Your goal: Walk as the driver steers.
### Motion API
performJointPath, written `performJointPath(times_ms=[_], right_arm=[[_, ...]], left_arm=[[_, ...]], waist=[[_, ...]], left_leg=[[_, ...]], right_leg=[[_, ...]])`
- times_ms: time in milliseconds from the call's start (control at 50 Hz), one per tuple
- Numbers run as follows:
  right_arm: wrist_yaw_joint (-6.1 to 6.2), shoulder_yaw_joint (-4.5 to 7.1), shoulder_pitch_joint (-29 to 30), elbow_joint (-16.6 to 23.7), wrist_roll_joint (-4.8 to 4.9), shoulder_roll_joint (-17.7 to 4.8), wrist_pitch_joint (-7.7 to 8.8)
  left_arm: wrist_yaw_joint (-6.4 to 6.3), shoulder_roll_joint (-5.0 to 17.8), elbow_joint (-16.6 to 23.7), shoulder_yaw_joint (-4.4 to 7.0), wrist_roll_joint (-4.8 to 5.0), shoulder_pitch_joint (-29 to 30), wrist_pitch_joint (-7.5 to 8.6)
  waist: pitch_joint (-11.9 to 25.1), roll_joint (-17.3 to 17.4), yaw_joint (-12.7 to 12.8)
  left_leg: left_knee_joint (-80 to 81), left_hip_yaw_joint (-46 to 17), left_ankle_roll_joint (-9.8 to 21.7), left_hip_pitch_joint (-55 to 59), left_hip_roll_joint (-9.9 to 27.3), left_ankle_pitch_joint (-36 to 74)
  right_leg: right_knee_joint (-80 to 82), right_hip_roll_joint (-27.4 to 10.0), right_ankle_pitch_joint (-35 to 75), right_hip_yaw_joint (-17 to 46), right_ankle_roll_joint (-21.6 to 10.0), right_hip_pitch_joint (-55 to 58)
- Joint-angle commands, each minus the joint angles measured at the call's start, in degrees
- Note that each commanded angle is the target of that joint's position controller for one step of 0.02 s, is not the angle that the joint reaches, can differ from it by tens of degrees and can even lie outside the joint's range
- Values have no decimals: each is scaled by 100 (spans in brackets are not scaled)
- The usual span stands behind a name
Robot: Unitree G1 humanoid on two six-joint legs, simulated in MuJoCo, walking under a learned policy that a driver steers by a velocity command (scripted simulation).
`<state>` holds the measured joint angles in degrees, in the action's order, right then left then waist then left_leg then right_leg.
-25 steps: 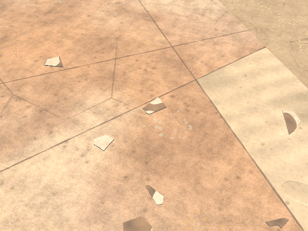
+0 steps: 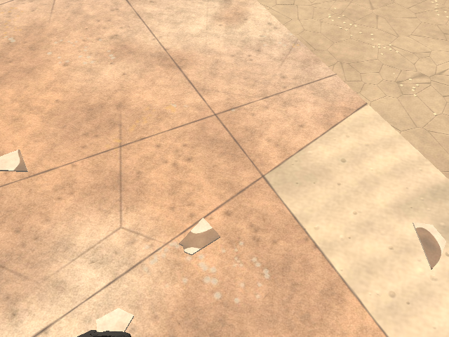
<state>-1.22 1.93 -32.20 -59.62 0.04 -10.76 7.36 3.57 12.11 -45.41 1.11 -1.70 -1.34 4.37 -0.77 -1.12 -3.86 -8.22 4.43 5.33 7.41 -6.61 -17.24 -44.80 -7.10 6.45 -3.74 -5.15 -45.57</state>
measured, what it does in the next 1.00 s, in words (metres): walks ahead, turning left: right foot, then left foot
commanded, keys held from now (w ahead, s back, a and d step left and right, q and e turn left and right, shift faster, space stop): w+shift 0.18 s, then w+q+shift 0.82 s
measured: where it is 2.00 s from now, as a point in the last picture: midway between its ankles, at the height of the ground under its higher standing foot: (40, 108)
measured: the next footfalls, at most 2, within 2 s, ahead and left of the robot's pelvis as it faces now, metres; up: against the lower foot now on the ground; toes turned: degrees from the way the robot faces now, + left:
right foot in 0.14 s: +0.35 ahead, -0.08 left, +0.00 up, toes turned -4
left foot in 0.60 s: +0.78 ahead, +0.08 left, +0.00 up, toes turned +19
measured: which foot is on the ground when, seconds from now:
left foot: down 0.00-0.16, up 0.18-0.58, down 0.60-1.00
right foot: up 0.00-0.12, down 0.14-0.60, up 0.62-1.00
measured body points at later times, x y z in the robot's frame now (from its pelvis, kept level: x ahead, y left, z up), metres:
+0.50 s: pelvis +0.48 -0.01 -0.01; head +0.51 +0.00 +0.44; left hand +0.37 +0.22 -0.15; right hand +0.71 -0.20 -0.11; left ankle +0.69 +0.13 -0.67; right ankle +0.32 -0.08 -0.73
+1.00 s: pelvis +0.95 +0.11 -0.01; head +0.98 +0.15 +0.44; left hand +1.10 +0.43 -0.06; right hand +1.06 -0.16 -0.12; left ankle +0.74 +0.06 -0.73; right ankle +1.21 +0.08 -0.71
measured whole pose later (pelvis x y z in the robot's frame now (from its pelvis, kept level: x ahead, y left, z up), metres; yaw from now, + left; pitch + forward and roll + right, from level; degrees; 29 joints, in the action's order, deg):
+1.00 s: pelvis +0.95 +0.11 -0.01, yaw +36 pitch +3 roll -1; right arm -0.7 5.1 -27.6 -49.9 0.1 -18.0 4.5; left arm 0.8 13.9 -33.2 -2.3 -1.9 4.6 4.6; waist -1.8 -0.2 -9.0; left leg -20.0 -16.8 9.4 5.9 -8.9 -25.0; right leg -30.1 -3.0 0.2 3.8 1.0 -36.1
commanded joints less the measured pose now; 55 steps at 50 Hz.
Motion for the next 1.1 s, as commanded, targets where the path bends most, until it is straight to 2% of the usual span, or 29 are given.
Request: performJointPath(times_ms=[20, 80, 120, 140, 160, 180, 200, 240, 300, 380, 460, 520, 560, 580, 600, 620, 640, 660, 680, 700, 740, 820, 940, 980, 1020, 1040, 1060, 1080, 1100], right_arm=[[73, 56, 31, 292, 43, -753, 147], [192, 95, -8, 249, -103, -1162, 44], [304, 177, 246, 245, -259, -1426, -135], [304, 189, 525, 324, -269, -1383, -172], [192, 37, 370, 553, -175, -603, -122], [82, -1, -150, 683, 168, -393, -3], [164, 49, 610, 828, 131, -778, 1], [114, 30, 1168, 908, 46, -649, -56], [-82, -25, 1094, 991, -169, -314, -363], [-183, -66, 2239, 1476, -94, -333, -467], [-266, -147, 3196, 1831, -47, -332, -374], [-292, -85, 2974, 1742, -110, -636, -366], [-251, 73, 1723, 1413, -110, -1047, -408], [-192, 220, 476, 1050, -109, -1318, -438], [-85, 395, -536, 786, -69, -1539, -469], [15, 506, -12, 731, 52, -1714, -548], [-2, 576, 467, 964, -171, -2225, -584], [55, 577, 556, 1114, -202, -1946, -603], [104, 482, 724, 1067, -190, -1455, -584], [110, 428, 909, 1042, -153, -1286, -541], [158, 352, 1129, 1130, -65, -1189, -356], [122, 376, 1018, 1231, -11, -1367, -160], [51, 511, 462, 1225, 28, -1556, -228], [92, 552, 707, 1325, 16, -1729, -218], [40, 603, 1312, 1491, -46, -2010, -159], [37, 415, 1476, 1691, -62, -1297, -96], [46, 191, 714, 2063, 285, -624, -123], [123, 166, 879, 1871, 84, -1100, -236], [71, 205, 1380, 1823, -76, -1266, -295]], left_arm=[[7, 195, 431, -50, 73, 733, 49], [-110, 530, 410, 50, 54, 368, 61], [-262, 934, -102, 239, 74, -1454, 54], [-366, 1177, -417, 366, -9, -2549, 32], [-446, 1642, -502, 504, -174, -3074, 11], [-319, 1584, -524, 538, -166, -2807, 11], [-248, 1144, -491, 493, -86, -2172, 52], [-215, 494, -551, 346, -116, -1650, 184], [-257, 294, -845, 235, 22, -1800, 354], [-196, 425, -918, 218, 77, -1952, 499], [-307, 570, -1019, 143, 130, -2416, 538], [-564, 996, -942, 175, 127, -2533, 444], [-720, 1354, -776, 283, 55, -2222, 261], [-732, 1482, -630, 342, -11, -1833, 160], [-678, 1577, -526, 418, -38, -1397, 77], [-506, 804, -268, 258, -128, -1090, 173], [-449, 447, 362, 109, 88, -1677, 288], [-420, 606, 534, 31, 54, -1350, 432], [-381, 826, 506, 55, 24, -1120, 493], [-369, 792, 552, 55, -66, -993, 457], [-339, 701, 557, -7, -296, -1012, 177], [-232, 571, 1126, -126, -213, 86, -20], [-250, 626, 1603, -178, -12, 932, 39], [-330, 941, 1487, -54, -1, 350, 75], [-499, 1518, 1021, 217, 40, -1678, 125], [-622, 1907, 813, 377, -126, -2963, 134], [-564, 2259, 891, 442, -294, -2462, 128], [-489, 1771, 979, 472, -230, -1826, 61], [-460, 1180, 978, 335, -166, -1501, 40]], waist=[[-908, 185, 162], [-226, 681, 493], [743, 900, 1371], [1196, 800, 1881], [1733, -361, 1610], [2273, -1460, 1034], [1275, -499, 953], [206, 503, 598], [-297, 90, 152], [-764, -14, 251], [-875, -17, 463], [-400, -393, 210], [340, -646, -529], [879, -690, -1124], [1103, -376, -1667], [575, 1157, -1004], [1371, 1532, -133], [1422, 678, -322], [497, -273, -84], [71, -561, 239], [-288, -711, 610], [-618, -259, 396], [-184, 465, -237], [252, 496, 84], [1317, 483, 1289], [2096, -192, 1683], [2899, -2301, 813], [2169, -1505, 770], [1277, -660, 818]], left_leg=[[924, -341, 286, -1053, 1381, 4104], [-371, -235, 140, 260, 1670, 7307], [-2709, -198, 157, 259, 1811, 7748], [-4366, -119, 200, -674, 1621, 6558], [-6681, -130, 200, -2626, 893, 2416], [-8095, -902, 139, -4444, 99, -844], [-7905, -1055, 334, -5011, 675, -132], [-7197, -1014, 346, -4642, 1084, 430], [-6732, -1042, 171, -4297, 1410, 571], [-5628, -469, 105, -4720, 1321, 1770], [-3780, 452, 270, -4336, 941, 2729], [-3080, 891, 480, -3689, 367, 2659], [-3033, 851, 640, -2383, -16, 2029], [-3080, 581, 845, -1207, -39, 1636], [-2606, -37, 1172, -188, 251, 1269], [-2888, -994, 1260, 468, 773, 1686], [-2215, -3811, 2501, 1713, 1804, 1306], [-836, -5096, 2553, 1655, 2220, -526], [-355, -4792, 2140, 567, 2112, -955], [-279, -4348, 1878, -417, 1891, -577], [-248, -3559, 1687, -1806, 1375, 267], [-24, -2594, 1389, -3041, 644, 1559], [-726, -2670, 809, -1506, 669, 3605], [-1509, -2751, 542, -1290, 677, 4652], [-3805, -2627, 318, -1875, 480, 4653], [-5736, -2202, 324, -2829, 181, 2214], [-7226, -1535, 112, -4433, -339, -1172], [-7553, -1295, 210, -5143, 275, -566], [-7294, -1142, 165, -5187, 539, -49]], right_leg=[[990, 454, 526, -495, -152, 1209], [1316, 1054, -415, -613, -352, 1851], [1449, 1226, -1182, -378, -545, 3547], [1483, 822, -1627, -26, -695, 4915], [1315, -679, -3226, 1891, -1011, 6435], [2564, -1575, -4101, 5093, -1639, 7305], [2953, -1266, -4205, 4334, -1301, 6539], [3328, -973, -3108, 2806, -894, 4705], [3771, -570, -2400, 1501, -373, 3518], [4077, 13, -186, -233, 216, 3195], [4075, 96, 2133, -1012, 482, 3765], [3173, -202, 4929, -1221, 637, 4880], [1436, -440, 6118, -1160, 637, 5056], [-82, -549, 6088, -1016, 558, 4676], [-2403, -229, 4188, -1018, 464, 3865], [-4459, 899, -2607, -720, 418, 1786], [-5701, 1073, -3648, 335, 636, -179], [-5301, 856, -3247, 916, 508, -784], [-4476, 517, -2773, 968, 440, -695], [-3906, 344, -2654, 924, 494, -298], [-3250, 78, -2709, 892, 720, 429], [-1056, -14, -1570, 396, 958, 1165], [1184, 591, -186, 329, 661, 1725], [1611, 858, -550, 412, 563, 2851], [1452, 616, -1350, 608, 413, 5089], [1371, -586, -3273, 1734, 266, 6484], [2623, -2242, -4397, 5168, -342, 7445], [2951, -1929, -5605, 5475, -492, 6705], [2942, -1527, -5131, 4347, -432, 5834]])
